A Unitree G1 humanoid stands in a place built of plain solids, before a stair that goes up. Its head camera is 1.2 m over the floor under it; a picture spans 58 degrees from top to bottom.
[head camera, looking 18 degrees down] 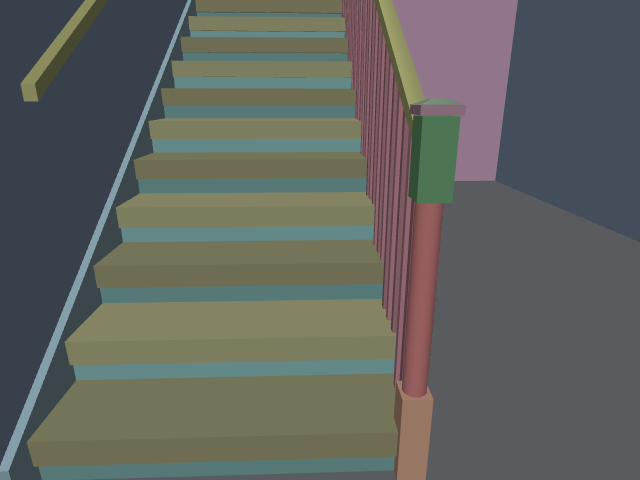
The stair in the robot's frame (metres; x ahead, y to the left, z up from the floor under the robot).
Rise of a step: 0.18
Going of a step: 0.29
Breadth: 1.26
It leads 2 degrees to the left of straight ahead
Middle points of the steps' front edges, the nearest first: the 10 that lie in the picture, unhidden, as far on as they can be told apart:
1.11 0.33 0.18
1.41 0.30 0.36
1.69 0.31 0.54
1.98 0.32 0.72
2.27 0.33 0.90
2.56 0.34 1.08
2.85 0.35 1.26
3.14 0.36 1.44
3.43 0.37 1.63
3.71 0.38 1.81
